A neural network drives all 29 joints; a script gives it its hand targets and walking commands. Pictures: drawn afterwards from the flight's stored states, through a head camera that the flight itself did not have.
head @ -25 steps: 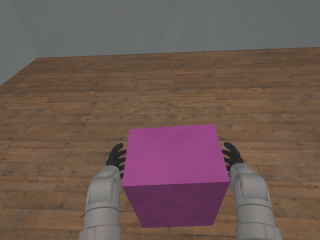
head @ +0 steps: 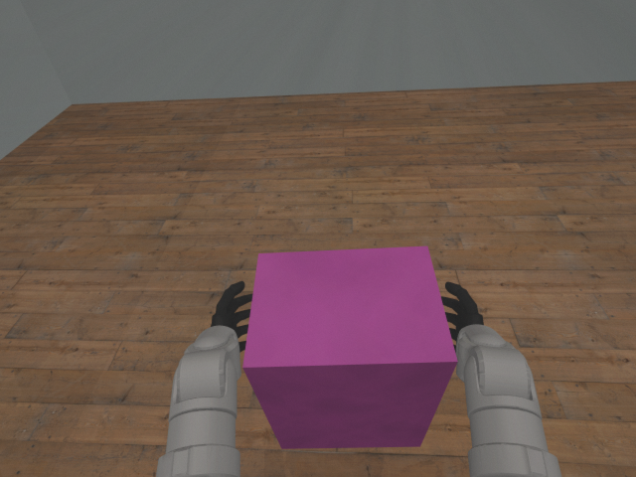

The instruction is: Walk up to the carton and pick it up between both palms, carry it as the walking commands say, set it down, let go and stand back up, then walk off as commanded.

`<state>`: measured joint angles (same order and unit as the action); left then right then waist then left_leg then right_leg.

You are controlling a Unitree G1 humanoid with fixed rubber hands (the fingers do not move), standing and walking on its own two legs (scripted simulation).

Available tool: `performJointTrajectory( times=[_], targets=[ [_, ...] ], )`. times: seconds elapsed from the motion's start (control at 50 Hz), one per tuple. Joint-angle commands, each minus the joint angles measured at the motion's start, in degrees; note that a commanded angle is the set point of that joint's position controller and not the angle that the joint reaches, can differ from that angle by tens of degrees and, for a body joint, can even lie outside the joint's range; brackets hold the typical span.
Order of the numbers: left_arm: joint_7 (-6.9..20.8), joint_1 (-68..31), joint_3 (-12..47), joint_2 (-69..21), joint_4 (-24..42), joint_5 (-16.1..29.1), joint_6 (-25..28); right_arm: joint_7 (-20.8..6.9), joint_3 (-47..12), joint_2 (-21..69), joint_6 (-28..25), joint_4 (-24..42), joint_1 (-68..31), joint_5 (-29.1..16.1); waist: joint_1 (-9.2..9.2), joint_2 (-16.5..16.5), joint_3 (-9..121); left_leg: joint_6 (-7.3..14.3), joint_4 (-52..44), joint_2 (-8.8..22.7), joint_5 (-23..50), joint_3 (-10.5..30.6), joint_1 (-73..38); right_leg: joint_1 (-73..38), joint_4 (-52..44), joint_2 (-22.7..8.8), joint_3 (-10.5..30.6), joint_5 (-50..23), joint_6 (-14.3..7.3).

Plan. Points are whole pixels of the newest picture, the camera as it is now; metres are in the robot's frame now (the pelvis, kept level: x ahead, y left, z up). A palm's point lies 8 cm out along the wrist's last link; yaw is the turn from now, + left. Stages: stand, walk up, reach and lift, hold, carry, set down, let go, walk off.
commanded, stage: hold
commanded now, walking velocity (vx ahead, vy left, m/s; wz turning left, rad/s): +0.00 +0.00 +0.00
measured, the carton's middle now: (346, 358) +0.31 +0.00 -0.03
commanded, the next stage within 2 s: carry in 0.62 s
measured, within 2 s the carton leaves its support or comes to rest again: neither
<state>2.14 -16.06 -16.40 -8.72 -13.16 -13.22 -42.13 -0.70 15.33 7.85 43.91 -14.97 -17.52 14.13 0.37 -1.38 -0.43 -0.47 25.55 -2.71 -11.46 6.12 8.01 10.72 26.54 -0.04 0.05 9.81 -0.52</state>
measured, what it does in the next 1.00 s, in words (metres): lifts its right foot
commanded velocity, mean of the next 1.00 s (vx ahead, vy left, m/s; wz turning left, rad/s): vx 0.00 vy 0.08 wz -0.25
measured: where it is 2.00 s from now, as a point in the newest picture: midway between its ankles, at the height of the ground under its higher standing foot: outside the picture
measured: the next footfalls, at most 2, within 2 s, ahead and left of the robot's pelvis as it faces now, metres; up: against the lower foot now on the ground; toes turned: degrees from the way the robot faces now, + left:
right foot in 1.24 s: +0.04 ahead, -0.05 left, +0.00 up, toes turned -19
left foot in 1.56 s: +0.09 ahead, +0.18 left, +0.00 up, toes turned -10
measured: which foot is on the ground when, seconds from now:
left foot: down 0.00-1.00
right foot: down 0.00-0.88, up 0.90-1.00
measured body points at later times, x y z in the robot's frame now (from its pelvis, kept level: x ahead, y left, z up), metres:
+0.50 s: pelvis +0.00 +0.00 +0.00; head -0.04 -0.01 +0.45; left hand +0.30 +0.16 +0.04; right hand +0.30 -0.16 +0.03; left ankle +0.03 +0.13 -0.74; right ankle +0.06 -0.11 -0.74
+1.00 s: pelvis +0.00 +0.05 +0.00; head +0.00 +0.05 +0.45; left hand +0.32 +0.18 +0.07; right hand +0.29 -0.13 +0.07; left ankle -0.01 +0.13 -0.74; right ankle +0.00 -0.09 -0.69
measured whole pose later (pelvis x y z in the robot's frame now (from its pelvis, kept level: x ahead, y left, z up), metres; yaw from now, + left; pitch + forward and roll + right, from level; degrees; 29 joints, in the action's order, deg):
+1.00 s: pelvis +0.00 +0.05 +0.00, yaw -6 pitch -1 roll -2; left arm -2.7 -12.6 -12.9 -8.2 11.1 -5.2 -56.0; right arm 4.4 11.6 9.0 56.9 7.0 -16.0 6.0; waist 0.4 -2.0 -1.0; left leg 3.3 31.6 1.3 -18.7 -5.2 11.9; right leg 26.1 53.3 -0.6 -1.0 20.2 -0.2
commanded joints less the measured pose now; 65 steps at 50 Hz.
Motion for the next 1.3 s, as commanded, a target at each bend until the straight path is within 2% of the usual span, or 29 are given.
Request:
performJointTrajectory(
  times=[0.0,0.04,0.1,0.38,0.44,0.54,0.56,0.58,0.6,0.64,0.68,0.78,0.8,0.82,0.84,0.86,0.88,0.94,1.0,1.02,1.08,1.1,1.14,1.16,1.18,1.2,1.24,1.26,1.28],
  targets=[
    [13.4,-34.6,37.1,-50.0,4.2,13.9,1.8,-14.5,-37.6,53.2,-2.9,5.2,-32.4,-15.7,-0.44,1.6,20.0,1.5,-5.7,-1.4,-0.1,-1.0,-0.6,-14.9,-4.4,4.0,4.0,-1.6,0.4],
    [13.1,-33.4,35.1,-49.6,2.5,12.9,1.4,-14.5,-37.6,53.3,-2.7,5.4,-33.8,-15.5,-1.64,1.9,18.2,1.7,-5.9,-1.9,-1.9,-1.7,1.0,-15.0,-4.7,3.9,4.4,1.0,0.4],
    [13.4,-36.2,37.1,-49.7,4.6,14.0,1.8,-14.5,-37.2,53.9,-3.1,4.3,-32.7,-15.4,-0.36,0.8,18.0,1.5,-5.6,-2.0,-2.3,-1.6,0.2,-14.0,-4.6,3.7,4.7,1.0,0.2],
    [12.7,-32.7,36.9,-50.2,3.8,13.6,1.1,-14.3,-38.0,52.6,-2.7,5.8,-31.8,-16.2,-1.33,1.1,17.7,1.6,-6.4,-1.7,-1.1,-1.3,0.7,-14.7,-5.0,3.8,3.8,-1.1,0.5],
    [12.9,-33.5,39.3,-51.5,6.8,14.9,1.6,-14.3,-38.6,52.2,-3.3,7.7,-30.7,-16.1,0.23,0.6,20.1,1.3,-6.0,-1.8,1.0,-1.1,-0.3,-15.8,-4.7,4.2,3.6,-3.9,0.3],
    [12.6,-33.0,39.3,-51.3,6.7,14.7,1.4,-14.3,-39.6,52.6,-3.2,8.5,-31.1,-16.9,-0.41,-0.8,20.1,1.3,-6.2,-1.9,1.1,-1.4,0.4,-16.8,-4.6,3.9,3.9,-4.7,0.5],
    [12.5,-34.0,38.8,-50.4,6.8,14.6,1.5,-14.4,-38.7,52.4,-3.0,7.1,-30.9,-16.1,-0.04,2.0,19.4,1.4,-6.2,-1.7,0.4,-0.8,0.9,-16.6,-4.4,4.3,3.7,-3.4,0.6],
    [12.6,-34.5,38.2,-50.2,6.6,14.4,1.3,-14.4,-38.5,52.7,-2.9,6.9,-30.8,-16.2,-0.55,0.3,19.2,1.3,-6.1,-2.0,-0.5,-1.5,0.5,-16.5,-4.6,3.9,4.0,-2.4,0.5],
    [13.1,-33.8,39.0,-48.4,8.2,14.9,0.9,-14.4,-39.9,51.9,-2.3,10.0,-32.8,-17.0,-0.85,8.7,22.7,0.7,6.5,5.9,-1.6,-2.8,7.9,-7.8,-3.0,-10.2,9.6,-8.7,-2.7],
    [12.6,-34.3,41.0,-49.0,11.2,15.8,0.3,-13.7,-42.8,53.7,-1.7,12.2,-33.7,-19.3,-1.03,10.1,20.6,0.2,14.3,2.9,-12.8,-5.8,11.4,-2.6,-6.5,-16.4,18.7,-3.3,-6.8],
    [11.5,-39.2,43.5,-49.5,16.4,18.3,-1.1,-12.6,-45.9,54.6,-0.5,16.8,-39.3,-22.3,-0.9,10.1,18.8,0.8,14.3,3.8,-11.4,-6.5,7.9,5.7,-10.0,-18.1,20.9,11.2,-7.9],
    [7.8,-34.5,46.3,-49.2,26.0,20.7,-7.3,-9.9,-48.1,54.0,5.5,24.4,-33.7,-26.0,0.16,6.8,20.9,2.6,0.2,4.4,-11.7,-7.8,-0.4,10.2,1.4,-11.3,14.1,-5.3,-5.7],
    [7.1,-32.7,46.3,-49.4,26.7,21.1,-8.8,-9.2,-47.5,53.0,7.0,25.0,-29.1,-25.7,0.75,1.8,22.7,3.6,-4.0,7.8,-8.0,-3.5,-6.0,15.0,8.7,-9.1,10.1,-4.4,-3.5],
    [6.3,-32.3,47.3,-49.7,29.8,21.8,-10.3,-8.7,-47.9,52.1,8.3,27.4,-28.5,-26.7,0.56,-11.4,24.4,6.1,-6.2,17.7,8.6,6.7,-12.6,23.5,19.2,-2.2,2.4,8.2,-0.5],
    [5.4,-29.7,47.9,-50.1,31.3,22.5,-11.9,-8.1,-48.4,50.8,9.4,31.5,-26.9,-27.9,-0.02,-18.3,25.8,10.2,-0.5,26.1,32.0,9.1,-16.3,30.9,31.4,1.0,-3.5,21.3,1.4],
    [4.1,-28.4,48.8,-48.4,31.8,23.6,-13.4,-6.6,-47.9,49.4,10.7,33.6,-24.0,-27.5,0.4,-11.3,25.2,12.8,1.4,25.0,39.3,2.9,-12.8,28.9,36.5,-1.1,-5.3,20.1,2.2],
    [2.8,-31.3,50.6,-47.2,35.0,25.8,-14.5,-5.0,-47.9,49.3,11.8,34.4,-23.9,-27.7,0.26,-10.2,24.5,12.6,2.3,22.2,39.8,-0.2,-12.2,27.8,35.2,-1.3,-6.4,18.1,2.8],
    [1.5,-24.4,50.9,-47.8,38.7,27.3,-18.3,-2.9,-48.2,50.3,15.2,41.8,-18.6,-28.7,-0.28,-5.9,19.8,8.7,2.9,16.5,39.1,-6.4,-8.2,26.2,33.2,-0.4,-6.7,16.5,1.0],
    [-0.4,-24.3,49.6,-46.2,41.8,27.8,-20.6,-1.3,-47.1,47.8,18.2,43.4,-17.7,-28.4,-0.13,-7.3,21.8,9.0,5.3,16.5,40.6,-8.8,-10.4,25.8,30.6,1.1,-8.5,16.3,1.3],
    [-1.0,-25.8,50.2,-46.3,43.7,28.3,-21.3,-0.8,-46.7,47.7,18.7,44.5,-19.5,-28.7,-0.11,-10.6,21.7,9.0,5.7,15.8,42.5,-9.8,-10.5,25.1,28.3,1.7,-9.0,16.3,1.1],
    [-2.8,-34.5,48.3,-42.4,42.9,28.1,-22.4,0.9,-44.8,44.2,19.6,43.2,-27.9,-28.0,0.46,-9.8,23.8,9.5,6.5,18.0,45.0,-6.7,-9.8,21.2,20.9,2.3,-9.4,16.6,0.2],
    [-3.7,-34.4,46.9,-40.1,41.7,27.1,-22.8,1.7,-44.3,43.1,20.3,39.8,-26.1,-27.0,0.26,-11.6,24.3,9.6,7.4,18.2,44.3,-7.4,-8.8,18.1,18.2,2.3,-9.5,15.5,0.2],
    [-4.3,-36.3,44.5,-39.7,38.1,26.3,-23.0,2.8,-44.9,42.3,20.7,38.9,-31.8,-27.1,-0.98,-4.5,27.4,6.8,12.8,16.8,37.9,-10.6,-3.9,5.6,1.7,1.0,-8.3,3.0,-1.5],
    [-4.4,-32.7,43.8,-40.0,36.9,25.7,-23.3,3.4,-44.6,41.5,21.0,39.7,-31.3,-26.9,-1.81,-2.6,29.0,3.7,16.7,14.6,25.9,-11.4,4.9,-4.3,-1.9,-5.1,0.0,-6.3,-3.2],
    [-4.7,-30.5,42.2,-39.3,33.6,24.8,-23.4,4.1,-45.2,40.1,21.1,40.0,-33.4,-27.1,-2.47,9.4,32.6,0.2,23.8,10.3,2.5,-12.0,18.1,-15.9,-0.2,-18.0,17.1,-33.8,-7.7],
    [-4.8,-34.2,41.5,-39.4,32.3,24.9,-22.8,4.6,-46.2,41.2,20.7,41.1,-39.5,-28.4,-1.57,18.9,32.3,-1.3,27.7,5.9,-24.8,-10.6,28.9,-20.6,2.4,-27.1,27.9,-51.1,-11.8],
    [-5.2,-33.9,39.7,-40.7,29.2,24.0,-22.6,5.0,-45.7,41.6,20.6,38.9,-42.5,-28.8,-1.81,10.3,28.5,0.1,27.9,6.8,-20.7,-6.7,27.8,-16.0,1.0,-22.2,18.7,-40.2,-11.0],
    [-5.3,-30.7,39.2,-40.3,29.4,23.4,-22.3,4.9,-46.2,41.7,20.5,39.2,-39.8,-28.9,-1.65,10.2,27.7,-0.1,26.0,6.8,-18.1,-7.1,25.4,-13.1,-0.1,-20.3,16.3,-32.0,-10.2],
    [-5.2,-34.8,39.9,-40.9,29.7,24.5,-21.8,4.9,-45.9,41.6,20.0,39.1,-42.6,-29.2,-1.67,10.9,26.8,-0.5,24.5,5.6,-18.0,-8.6,25.1,-11.9,-0.8,-18.2,13.5,-32.5,-10.1]
  ],
)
